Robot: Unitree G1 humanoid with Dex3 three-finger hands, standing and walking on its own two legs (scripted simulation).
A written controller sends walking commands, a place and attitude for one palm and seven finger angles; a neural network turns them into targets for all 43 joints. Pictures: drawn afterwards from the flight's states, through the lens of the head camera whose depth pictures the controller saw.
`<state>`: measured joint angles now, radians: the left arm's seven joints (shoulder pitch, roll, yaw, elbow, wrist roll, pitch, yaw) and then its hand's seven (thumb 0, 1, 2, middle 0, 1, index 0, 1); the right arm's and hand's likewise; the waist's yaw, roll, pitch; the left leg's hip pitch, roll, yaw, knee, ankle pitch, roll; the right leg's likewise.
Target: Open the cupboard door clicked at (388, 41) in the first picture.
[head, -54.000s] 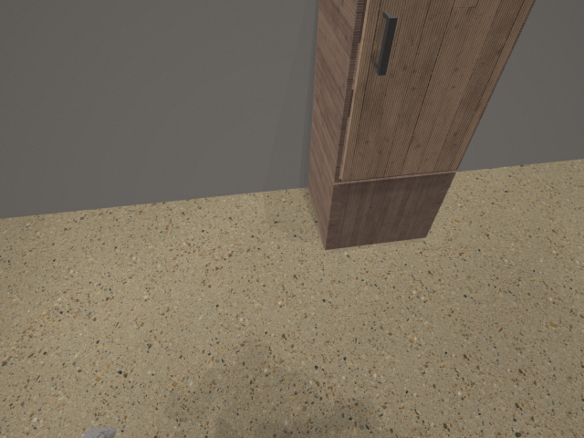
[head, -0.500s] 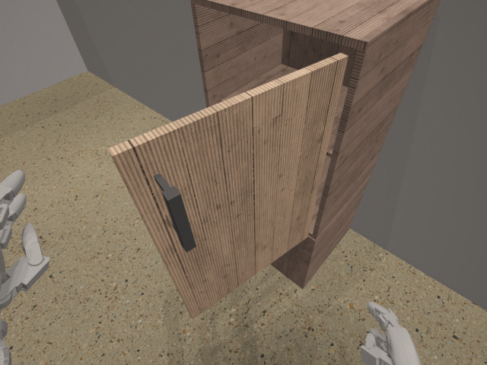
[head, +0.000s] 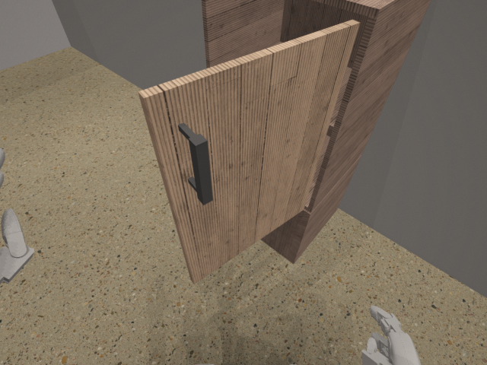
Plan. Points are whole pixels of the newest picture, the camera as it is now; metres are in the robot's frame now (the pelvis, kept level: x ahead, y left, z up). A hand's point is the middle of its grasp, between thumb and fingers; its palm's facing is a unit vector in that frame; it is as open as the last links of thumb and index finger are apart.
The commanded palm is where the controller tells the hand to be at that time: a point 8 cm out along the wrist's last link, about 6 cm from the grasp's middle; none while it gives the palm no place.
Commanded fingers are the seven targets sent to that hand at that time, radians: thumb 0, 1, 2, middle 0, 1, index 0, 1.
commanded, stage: step back with the hand held close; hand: left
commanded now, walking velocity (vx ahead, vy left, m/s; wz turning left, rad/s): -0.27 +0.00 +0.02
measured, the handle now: (195, 165) +0.38 +0.11 +0.14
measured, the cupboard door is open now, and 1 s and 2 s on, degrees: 78 78 78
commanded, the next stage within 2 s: stop stepping back and stand still in 0.64 s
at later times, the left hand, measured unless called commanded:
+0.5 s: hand (42, 303) +0.15 +0.22 +0.18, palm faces +0.30 -0.81 -0.50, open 7.4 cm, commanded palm +0.07 +0.27 +0.20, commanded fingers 0.00 0.90 0.90 -0.20 -0.30 -0.20 -0.30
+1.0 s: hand out of the picture -0.03 +0.22 +0.18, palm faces +0.34 -0.78 -0.52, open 7.4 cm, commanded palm -0.09 +0.26 +0.20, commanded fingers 0.00 0.90 0.90 -0.20 -0.30 -0.20 -0.30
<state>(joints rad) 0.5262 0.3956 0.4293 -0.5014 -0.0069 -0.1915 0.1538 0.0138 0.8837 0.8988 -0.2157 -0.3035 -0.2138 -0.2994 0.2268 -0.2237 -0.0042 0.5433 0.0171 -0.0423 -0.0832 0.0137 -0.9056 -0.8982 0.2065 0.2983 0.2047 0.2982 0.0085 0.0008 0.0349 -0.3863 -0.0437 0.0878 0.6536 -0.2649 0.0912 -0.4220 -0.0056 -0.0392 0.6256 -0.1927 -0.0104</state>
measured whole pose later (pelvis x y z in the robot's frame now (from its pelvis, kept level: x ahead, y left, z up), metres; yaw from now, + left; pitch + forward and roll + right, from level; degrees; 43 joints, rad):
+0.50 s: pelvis -0.08 -0.02 +0.01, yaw -3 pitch +4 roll -2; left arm 0.51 0.44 0.42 -0.56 -0.06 -0.23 0.11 0.02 0.89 0.90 -0.21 -0.30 -0.21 -0.30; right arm 0.07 -0.18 0.01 0.59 -0.01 -0.11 -0.03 0.01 -0.90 -0.90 0.21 0.30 0.21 0.30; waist 0.03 0.01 0.07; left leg -0.50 0.05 0.09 0.41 0.01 0.05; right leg -0.15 0.07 0.00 0.44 -0.38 -0.02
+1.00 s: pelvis -0.23 -0.04 +0.02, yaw -1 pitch +0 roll +0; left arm 0.63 0.47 0.43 -0.55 -0.05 -0.17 0.13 0.01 0.88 0.90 -0.22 -0.30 -0.22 -0.30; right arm 0.23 -0.18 0.01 0.60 0.00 -0.08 -0.07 0.01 -0.91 -0.90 0.21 0.30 0.20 0.30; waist -0.01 -0.02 0.01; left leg -0.48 -0.02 -0.01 0.64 -0.25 0.00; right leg -0.20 0.03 -0.04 0.48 -0.30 -0.05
